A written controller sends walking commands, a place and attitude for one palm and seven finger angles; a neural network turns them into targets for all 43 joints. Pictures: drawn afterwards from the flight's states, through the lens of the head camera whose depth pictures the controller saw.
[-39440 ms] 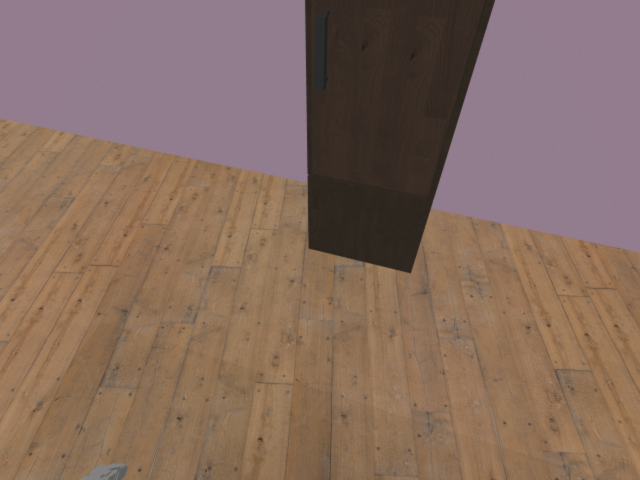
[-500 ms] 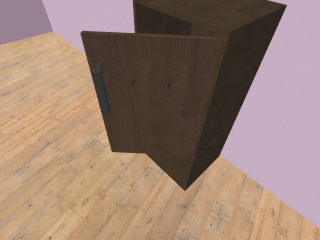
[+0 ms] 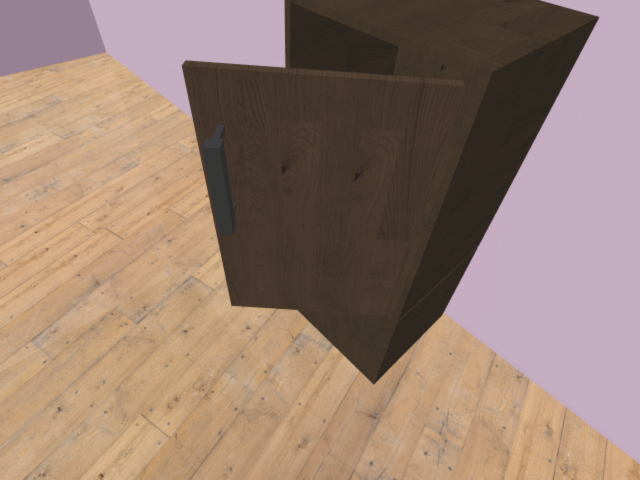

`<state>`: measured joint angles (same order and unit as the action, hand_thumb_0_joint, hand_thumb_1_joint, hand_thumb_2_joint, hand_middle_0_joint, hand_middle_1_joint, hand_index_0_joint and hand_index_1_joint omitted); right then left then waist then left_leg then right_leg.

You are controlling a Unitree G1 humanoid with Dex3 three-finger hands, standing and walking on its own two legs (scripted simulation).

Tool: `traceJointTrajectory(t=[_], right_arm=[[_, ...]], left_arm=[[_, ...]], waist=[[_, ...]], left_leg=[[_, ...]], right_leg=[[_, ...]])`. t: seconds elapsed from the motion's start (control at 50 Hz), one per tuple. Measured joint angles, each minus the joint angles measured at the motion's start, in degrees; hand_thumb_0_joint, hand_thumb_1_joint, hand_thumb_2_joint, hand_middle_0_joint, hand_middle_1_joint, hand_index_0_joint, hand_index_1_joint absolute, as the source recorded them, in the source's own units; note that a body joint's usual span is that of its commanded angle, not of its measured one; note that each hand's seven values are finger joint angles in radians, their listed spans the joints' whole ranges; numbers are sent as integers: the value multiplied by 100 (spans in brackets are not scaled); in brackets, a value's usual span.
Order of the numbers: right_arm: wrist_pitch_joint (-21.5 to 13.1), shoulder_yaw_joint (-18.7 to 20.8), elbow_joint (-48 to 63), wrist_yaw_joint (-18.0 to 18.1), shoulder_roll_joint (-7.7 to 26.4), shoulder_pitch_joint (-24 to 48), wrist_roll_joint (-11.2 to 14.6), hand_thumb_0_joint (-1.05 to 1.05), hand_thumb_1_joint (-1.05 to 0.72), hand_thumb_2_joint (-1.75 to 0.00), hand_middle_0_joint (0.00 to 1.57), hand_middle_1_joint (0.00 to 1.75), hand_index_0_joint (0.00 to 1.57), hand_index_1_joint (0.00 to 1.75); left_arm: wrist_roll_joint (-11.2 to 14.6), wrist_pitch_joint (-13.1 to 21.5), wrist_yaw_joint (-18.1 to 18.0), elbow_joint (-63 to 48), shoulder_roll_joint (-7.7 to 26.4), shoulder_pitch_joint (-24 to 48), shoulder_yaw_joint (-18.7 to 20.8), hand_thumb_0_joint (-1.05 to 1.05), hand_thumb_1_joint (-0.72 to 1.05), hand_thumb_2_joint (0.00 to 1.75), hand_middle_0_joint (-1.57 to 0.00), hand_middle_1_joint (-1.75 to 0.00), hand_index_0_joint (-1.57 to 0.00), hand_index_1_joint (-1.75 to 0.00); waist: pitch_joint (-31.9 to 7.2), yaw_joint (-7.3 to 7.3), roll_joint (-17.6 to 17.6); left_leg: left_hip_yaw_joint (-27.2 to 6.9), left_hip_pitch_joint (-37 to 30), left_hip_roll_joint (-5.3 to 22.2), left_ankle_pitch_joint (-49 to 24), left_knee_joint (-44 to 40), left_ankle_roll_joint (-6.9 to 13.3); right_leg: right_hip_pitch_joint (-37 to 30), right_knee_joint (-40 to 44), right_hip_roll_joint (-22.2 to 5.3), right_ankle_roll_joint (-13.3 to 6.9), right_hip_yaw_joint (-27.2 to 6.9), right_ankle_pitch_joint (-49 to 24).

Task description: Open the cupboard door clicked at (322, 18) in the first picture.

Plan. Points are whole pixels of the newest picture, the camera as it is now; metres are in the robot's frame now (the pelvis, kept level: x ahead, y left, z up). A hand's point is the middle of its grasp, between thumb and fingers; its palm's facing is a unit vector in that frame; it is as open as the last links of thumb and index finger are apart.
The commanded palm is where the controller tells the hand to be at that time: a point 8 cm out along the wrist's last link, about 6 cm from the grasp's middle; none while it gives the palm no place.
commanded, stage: come to a stop and stand still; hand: left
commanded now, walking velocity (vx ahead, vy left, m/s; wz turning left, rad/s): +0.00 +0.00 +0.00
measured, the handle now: (224, 181) +0.54 +0.20 +0.07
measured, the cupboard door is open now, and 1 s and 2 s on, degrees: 44 44 44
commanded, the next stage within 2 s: look again from close up in 0.52 s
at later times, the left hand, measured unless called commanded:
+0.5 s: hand out of the picture +0.00 +0.19 -0.18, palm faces -0.01 -0.99 -0.15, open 7.4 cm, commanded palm none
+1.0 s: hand out of the picture +0.01 +0.20 -0.19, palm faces -0.02 -0.99 -0.14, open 7.4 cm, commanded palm none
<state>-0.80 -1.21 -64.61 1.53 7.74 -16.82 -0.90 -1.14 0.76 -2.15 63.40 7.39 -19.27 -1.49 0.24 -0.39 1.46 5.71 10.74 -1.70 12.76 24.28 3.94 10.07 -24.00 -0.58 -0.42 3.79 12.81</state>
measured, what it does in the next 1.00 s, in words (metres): stands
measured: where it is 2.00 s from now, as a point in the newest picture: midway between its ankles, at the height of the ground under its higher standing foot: outside the picture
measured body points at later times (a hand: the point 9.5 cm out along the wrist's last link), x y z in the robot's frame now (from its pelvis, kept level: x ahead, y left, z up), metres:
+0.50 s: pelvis +0.02 +0.03 +0.00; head +0.02 +0.05 +0.45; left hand +0.01 +0.24 -0.17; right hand +0.01 -0.19 -0.15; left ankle +0.01 +0.07 -0.74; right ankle +0.00 -0.11 -0.74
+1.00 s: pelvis +0.02 +0.04 +0.00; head +0.03 +0.06 +0.45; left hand +0.01 +0.25 -0.17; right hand +0.00 -0.17 -0.15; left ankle +0.01 +0.07 -0.74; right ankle +0.00 -0.11 -0.74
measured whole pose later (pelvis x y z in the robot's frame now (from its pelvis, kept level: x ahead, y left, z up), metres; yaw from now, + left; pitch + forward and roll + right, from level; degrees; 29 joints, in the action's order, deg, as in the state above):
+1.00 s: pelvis +0.02 +0.04 +0.00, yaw -2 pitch -1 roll +0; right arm -1.5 -1.0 -65.7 2.3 6.7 -17.6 -0.8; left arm -1.2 -0.4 -2.7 63.9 7.8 -17.6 -0.8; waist 2.0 0.1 2.3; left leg 8.4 6.9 -5.2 13.3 20.5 7.4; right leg 8.5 -23.8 -3.7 3.0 0.8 14.0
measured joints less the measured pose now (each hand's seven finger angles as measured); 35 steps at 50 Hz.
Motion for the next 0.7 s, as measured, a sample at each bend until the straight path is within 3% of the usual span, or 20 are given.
traceJointTrajectory(t=[0.7], right_arm=[[-68, 0, -89, 40, -50, 18, 9, 1, -91, -90, 20, 30, 20, 30]], left_arm=[[-3, -83, -41, 33, 83, 144, 41, 0, 91, 90, -19, -30, -20, -29]], waist=[[146, 33, 65]], left_leg=[[212, -328, -283, 59, -305, 295]], right_leg=[[-173, 73, -256, 309, -238, 82]])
